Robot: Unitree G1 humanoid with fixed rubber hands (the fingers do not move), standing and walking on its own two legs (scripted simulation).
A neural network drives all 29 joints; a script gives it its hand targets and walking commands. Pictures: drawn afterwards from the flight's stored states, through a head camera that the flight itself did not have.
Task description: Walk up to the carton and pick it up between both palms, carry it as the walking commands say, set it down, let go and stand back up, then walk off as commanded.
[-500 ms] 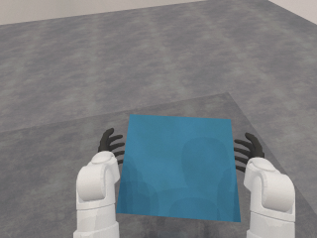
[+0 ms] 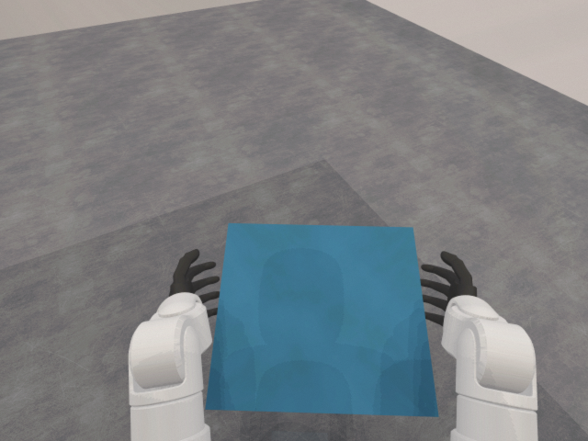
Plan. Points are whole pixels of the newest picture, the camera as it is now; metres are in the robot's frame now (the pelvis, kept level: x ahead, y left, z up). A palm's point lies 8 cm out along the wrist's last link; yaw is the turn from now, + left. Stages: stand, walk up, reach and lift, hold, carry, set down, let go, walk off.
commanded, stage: carry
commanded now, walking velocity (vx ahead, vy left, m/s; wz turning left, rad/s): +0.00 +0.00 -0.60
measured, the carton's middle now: (317, 320) +0.30 +0.02 -0.03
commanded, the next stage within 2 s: none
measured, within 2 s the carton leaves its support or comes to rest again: neither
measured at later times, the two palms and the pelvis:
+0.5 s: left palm (305, 327) +0.25 +0.04 +0.06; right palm out of the picture +0.15 -0.29 +0.06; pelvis -0.06 -0.04 -0.01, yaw -17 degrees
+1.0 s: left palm (425, 399) +0.18 -0.10 +0.06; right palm out of the picture -0.03 -0.37 +0.06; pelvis -0.14 -0.07 -0.01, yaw -35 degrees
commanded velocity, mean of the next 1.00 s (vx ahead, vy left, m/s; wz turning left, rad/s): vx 0.00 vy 0.00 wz -0.60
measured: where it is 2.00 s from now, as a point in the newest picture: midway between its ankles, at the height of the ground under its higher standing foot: outside the picture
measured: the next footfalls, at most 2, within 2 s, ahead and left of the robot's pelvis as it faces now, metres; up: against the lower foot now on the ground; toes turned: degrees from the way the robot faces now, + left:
right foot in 0.16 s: +0.01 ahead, -0.15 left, +0.00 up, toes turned -12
left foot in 0.52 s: +0.01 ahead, +0.06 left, +0.00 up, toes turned -14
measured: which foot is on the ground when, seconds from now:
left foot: down 0.00-0.16, up 0.18-0.50, down 0.52-0.86, up 0.88-1.00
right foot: up 0.00-0.14, down 0.16-0.54, up 0.56-0.82, down 0.84-1.00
